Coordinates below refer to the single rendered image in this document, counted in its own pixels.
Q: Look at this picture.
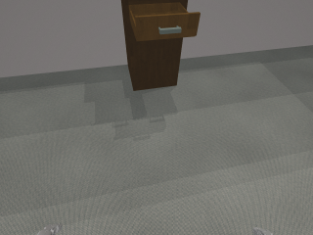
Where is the handle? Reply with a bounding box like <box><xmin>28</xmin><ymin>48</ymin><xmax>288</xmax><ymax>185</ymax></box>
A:
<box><xmin>158</xmin><ymin>25</ymin><xmax>182</xmax><ymax>34</ymax></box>

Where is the drawer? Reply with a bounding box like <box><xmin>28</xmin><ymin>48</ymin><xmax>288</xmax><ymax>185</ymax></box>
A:
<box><xmin>128</xmin><ymin>2</ymin><xmax>201</xmax><ymax>42</ymax></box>

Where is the robot left hand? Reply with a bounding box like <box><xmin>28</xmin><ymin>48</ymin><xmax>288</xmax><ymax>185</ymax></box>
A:
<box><xmin>37</xmin><ymin>223</ymin><xmax>63</xmax><ymax>235</ymax></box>

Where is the cabinet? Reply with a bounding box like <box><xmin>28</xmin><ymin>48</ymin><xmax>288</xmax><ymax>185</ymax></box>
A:
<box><xmin>121</xmin><ymin>0</ymin><xmax>188</xmax><ymax>91</ymax></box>

